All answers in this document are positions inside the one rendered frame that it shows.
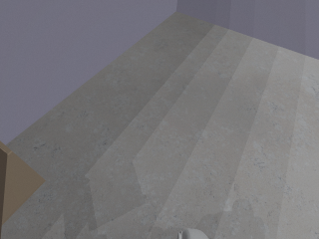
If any right robot thigh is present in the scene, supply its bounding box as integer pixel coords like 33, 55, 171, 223
177, 228, 208, 239

